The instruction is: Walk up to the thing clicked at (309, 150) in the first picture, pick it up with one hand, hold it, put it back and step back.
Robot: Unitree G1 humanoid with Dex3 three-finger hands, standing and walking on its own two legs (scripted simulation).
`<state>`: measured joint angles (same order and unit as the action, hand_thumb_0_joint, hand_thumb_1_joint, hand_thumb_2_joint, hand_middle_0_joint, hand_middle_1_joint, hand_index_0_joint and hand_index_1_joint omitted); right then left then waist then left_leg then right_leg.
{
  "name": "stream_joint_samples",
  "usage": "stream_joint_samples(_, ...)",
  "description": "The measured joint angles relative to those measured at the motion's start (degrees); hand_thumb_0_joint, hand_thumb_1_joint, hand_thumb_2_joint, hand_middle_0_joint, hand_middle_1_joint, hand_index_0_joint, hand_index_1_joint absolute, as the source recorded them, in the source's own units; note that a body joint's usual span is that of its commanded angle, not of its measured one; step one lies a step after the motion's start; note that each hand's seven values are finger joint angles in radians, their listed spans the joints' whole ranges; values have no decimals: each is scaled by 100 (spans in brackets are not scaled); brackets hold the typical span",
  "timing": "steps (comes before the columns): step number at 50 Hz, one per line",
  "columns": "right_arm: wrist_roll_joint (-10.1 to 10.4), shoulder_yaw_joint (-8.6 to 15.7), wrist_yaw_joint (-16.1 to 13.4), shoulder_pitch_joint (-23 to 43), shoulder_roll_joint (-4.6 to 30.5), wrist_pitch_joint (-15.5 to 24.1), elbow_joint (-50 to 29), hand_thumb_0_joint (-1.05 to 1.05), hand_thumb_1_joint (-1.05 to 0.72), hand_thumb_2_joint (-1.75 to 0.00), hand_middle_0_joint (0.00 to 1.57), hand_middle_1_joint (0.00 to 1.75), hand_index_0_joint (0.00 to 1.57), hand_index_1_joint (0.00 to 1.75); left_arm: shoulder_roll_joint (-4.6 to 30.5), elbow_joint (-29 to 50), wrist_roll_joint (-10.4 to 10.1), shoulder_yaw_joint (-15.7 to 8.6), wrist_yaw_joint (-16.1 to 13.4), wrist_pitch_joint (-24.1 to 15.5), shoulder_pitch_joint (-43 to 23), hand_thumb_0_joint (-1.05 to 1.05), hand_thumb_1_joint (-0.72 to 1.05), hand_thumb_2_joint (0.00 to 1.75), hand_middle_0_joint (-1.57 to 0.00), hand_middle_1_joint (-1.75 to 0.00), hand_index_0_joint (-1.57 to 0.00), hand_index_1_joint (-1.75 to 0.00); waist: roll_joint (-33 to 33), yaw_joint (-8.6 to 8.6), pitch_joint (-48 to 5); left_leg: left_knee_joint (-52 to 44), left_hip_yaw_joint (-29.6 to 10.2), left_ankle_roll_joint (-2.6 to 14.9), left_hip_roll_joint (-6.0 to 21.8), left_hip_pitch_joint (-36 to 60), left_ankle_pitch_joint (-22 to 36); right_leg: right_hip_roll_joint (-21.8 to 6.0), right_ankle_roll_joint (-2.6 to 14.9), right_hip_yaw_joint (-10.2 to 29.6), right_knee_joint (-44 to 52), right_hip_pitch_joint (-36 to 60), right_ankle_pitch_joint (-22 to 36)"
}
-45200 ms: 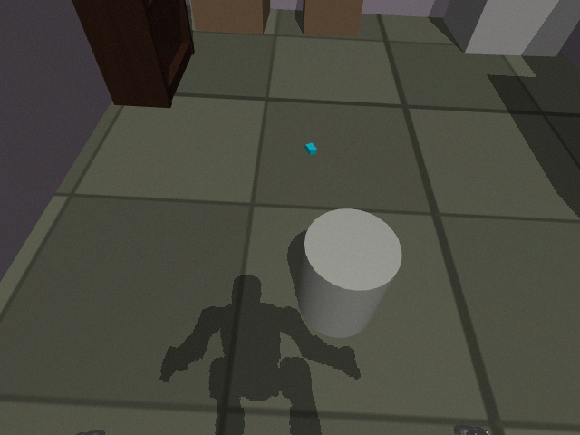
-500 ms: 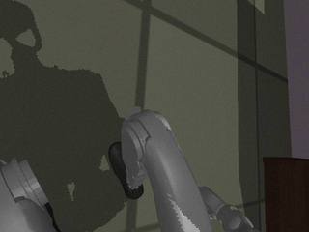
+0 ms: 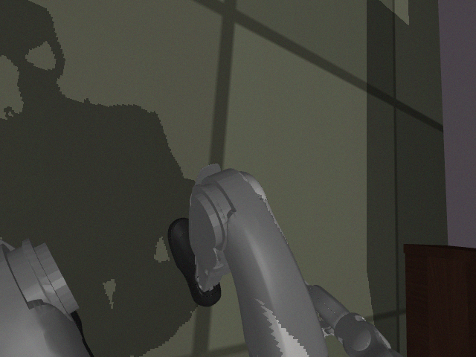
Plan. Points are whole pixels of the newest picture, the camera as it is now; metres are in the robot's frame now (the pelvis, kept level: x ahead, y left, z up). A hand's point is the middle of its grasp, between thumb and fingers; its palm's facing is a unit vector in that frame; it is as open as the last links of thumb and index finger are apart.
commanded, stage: close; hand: left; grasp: from above
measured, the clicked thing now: out of the picture +0.48 +0.35 -0.29
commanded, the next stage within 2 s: settle in 0.26 s
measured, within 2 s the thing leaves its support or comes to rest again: leaves its support in 0.60 s
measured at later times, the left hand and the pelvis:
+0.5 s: hand out of the picture +0.45 +0.35 -0.24, palm faces -0.46 -0.12 -0.88, open 6.7 cm; pelvis +0.00 +0.00 +0.00, yaw +0 degrees
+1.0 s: hand out of the picture +0.46 +0.37 -0.17, palm faces -0.46 -0.10 -0.88, open 5.5 cm; pelvis +0.00 +0.00 +0.01, yaw +2 degrees
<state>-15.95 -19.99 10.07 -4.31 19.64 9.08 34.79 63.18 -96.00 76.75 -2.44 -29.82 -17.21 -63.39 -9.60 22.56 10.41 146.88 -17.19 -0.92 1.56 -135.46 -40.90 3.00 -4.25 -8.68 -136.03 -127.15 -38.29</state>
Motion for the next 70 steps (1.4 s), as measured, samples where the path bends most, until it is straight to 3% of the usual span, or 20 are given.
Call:
stream_joint_samples(31, 62, 40, 7, -89, -7, -48, -8, 0, -90, -89, 20, 30, 20, 30, -44, 251, -18, -123, 163, 66, 69, -7, 45, 10, -84, -16, -109, -21, 40, -50, -88, -1, 15, 19, -8, -33, 25, -6, 12, 5, 5, -21, 16)
stream_joint_samples(39, 175, 260, 33, -207, -50, -201, -15, 0, -90, -89, 20, 30, 20, 30, -308, 872, -163, -159, 525, 230, 282, -8, 47, 6, -85, -11, -117, -18, 256, -195, -350, -93, 77, 22, -31, -88, 39, -55, 36, 38, 50, -68, -19)
stream_joint_samples(47, 439, 588, 1, -300, -95, -450, -78, 0, -90, -89, 20, 30, 20, 30, -658, 1449, -387, -62, 1169, 362, 402, -10, 50, 3, -86, -6, -120, -14, 543, -410, -618, -300, 237, 57, -64, -99, 120, -142, 71, 133, 159, -68, -40)
stream_joint_samples(55, 649, 846, -141, -350, -99, -774, -109, 0, -90, -89, 20, 30, 20, 30, -942, 1929, -476, 42, 1737, 269, 448, -12, 52, 1, -87, -2, -124, -11, 705, -601, -789, -514, 388, 79, -94, -73, 246, -216, 96, 230, 268, -57, -1)
stream_joint_samples(70, 787, 1042, -365, -455, -166, -1109, -42, 0, -90, -89, 20, 30, 20, 30, -1167, 2155, -541, 101, 2004, 292, 368, -14, 54, 0, -87, -1, -129, -10, 843, -650, -984, -821, 574, 87, -106, 3, 415, -282, 127, 360, 436, -47, 96)
